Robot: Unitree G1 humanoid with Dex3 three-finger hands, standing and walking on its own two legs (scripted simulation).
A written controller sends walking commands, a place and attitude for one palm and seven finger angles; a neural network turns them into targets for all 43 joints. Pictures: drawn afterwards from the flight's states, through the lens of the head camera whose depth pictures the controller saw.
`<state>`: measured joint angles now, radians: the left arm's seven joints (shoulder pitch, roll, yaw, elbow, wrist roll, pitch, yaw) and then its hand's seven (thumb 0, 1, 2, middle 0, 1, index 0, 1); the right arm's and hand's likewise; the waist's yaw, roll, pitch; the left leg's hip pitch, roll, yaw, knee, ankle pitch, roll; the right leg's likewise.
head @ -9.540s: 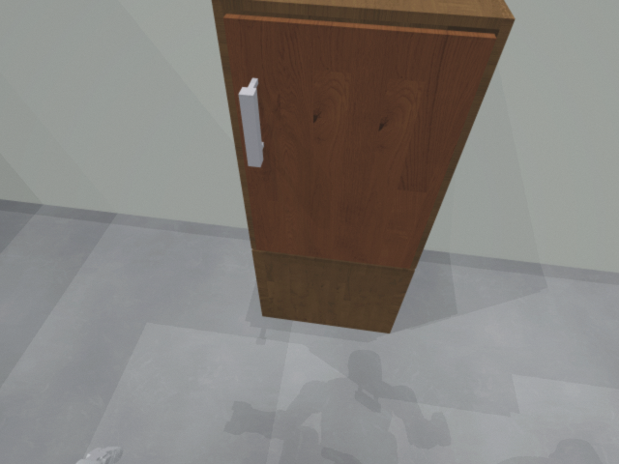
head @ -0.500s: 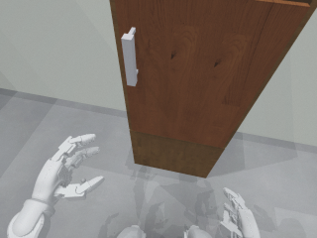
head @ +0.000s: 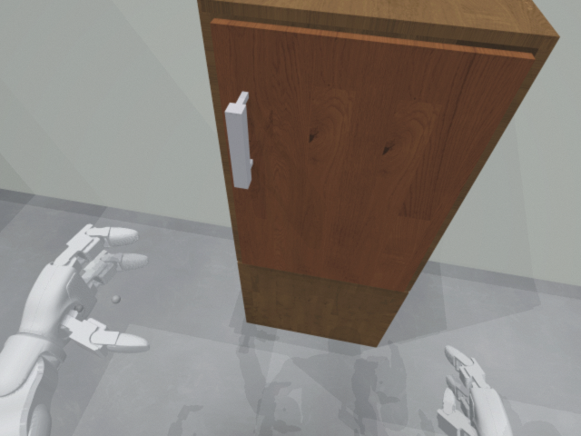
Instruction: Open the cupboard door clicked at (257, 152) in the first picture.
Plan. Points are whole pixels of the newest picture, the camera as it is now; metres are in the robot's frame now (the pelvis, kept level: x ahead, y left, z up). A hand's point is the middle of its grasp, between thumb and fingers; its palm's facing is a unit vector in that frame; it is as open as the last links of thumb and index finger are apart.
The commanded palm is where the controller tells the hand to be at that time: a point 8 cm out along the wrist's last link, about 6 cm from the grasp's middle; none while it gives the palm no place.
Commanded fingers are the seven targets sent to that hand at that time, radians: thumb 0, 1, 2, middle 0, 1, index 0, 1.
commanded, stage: raise the hand with hooked fingers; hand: left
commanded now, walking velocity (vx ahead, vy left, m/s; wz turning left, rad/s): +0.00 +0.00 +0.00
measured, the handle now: (243, 141) +0.53 +0.12 +0.11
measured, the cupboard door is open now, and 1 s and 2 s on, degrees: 0 0 0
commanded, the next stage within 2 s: move the hooked fingers beside the handle in 0.90 s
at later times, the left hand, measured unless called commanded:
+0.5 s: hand (97, 234) +0.30 +0.26 +0.14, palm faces -0.05 -1.00 -0.06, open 14.0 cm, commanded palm +0.27 +0.30 +0.14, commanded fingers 0.00 -0.50 0.30 -0.30 -1.20 -0.30 -1.20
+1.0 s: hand (105, 242) +0.30 +0.25 +0.14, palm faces -0.05 -1.00 -0.05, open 14.0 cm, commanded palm +0.27 +0.29 +0.14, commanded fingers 0.00 -0.50 0.30 -0.30 -1.20 -0.30 -1.20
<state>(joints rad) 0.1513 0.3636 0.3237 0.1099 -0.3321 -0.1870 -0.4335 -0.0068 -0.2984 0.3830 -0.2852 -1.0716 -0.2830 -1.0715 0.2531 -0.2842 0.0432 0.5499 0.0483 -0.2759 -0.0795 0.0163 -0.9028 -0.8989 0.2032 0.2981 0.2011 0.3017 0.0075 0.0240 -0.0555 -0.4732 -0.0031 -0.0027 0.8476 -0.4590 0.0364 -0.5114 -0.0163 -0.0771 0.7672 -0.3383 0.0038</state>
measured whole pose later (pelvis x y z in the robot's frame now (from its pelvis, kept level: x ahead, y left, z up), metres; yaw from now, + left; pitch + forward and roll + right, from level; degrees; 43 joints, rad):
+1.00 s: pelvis +0.01 -0.02 +0.02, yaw -1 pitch +3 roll -1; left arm -0.12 0.45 0.45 0.41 -0.35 -0.10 -0.58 -0.02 -0.50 0.30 -0.30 -1.20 -0.30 -1.20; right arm 0.27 -0.28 0.07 0.57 0.06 -0.23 -0.10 0.02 -0.90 -0.90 0.21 0.30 0.20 0.30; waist 0.02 0.04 -0.03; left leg -0.33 0.01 0.01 0.66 -0.38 0.01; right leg -0.39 0.00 -0.07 0.63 -0.28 -0.02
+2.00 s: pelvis +0.01 -0.02 +0.01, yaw -2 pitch +9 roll -1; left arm -0.60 0.52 0.41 0.90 -0.24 -0.21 -0.53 -0.02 -0.50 0.30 -0.30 -1.20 -0.30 -1.20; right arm 0.35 -0.30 0.05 0.60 0.05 -0.11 -0.07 0.01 -0.90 -0.90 0.21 0.30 0.20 0.30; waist -0.06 0.02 -0.05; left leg -0.49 0.01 0.02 0.72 -0.39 0.02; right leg -0.55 0.00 -0.05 0.68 -0.28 -0.02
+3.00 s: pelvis +0.01 -0.01 +0.00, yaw -3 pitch +15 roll -2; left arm -0.81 0.60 0.45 1.09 -0.18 -0.28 -0.50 -0.02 -0.50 0.30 -0.30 -1.20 -0.30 -1.20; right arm 0.41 -0.30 0.05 0.59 0.03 0.03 -0.03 0.01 -0.90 -0.90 0.20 0.30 0.20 0.30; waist -0.12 0.01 -0.08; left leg -0.62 0.03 0.03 0.79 -0.43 0.02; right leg -0.68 0.02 -0.04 0.71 -0.29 -0.01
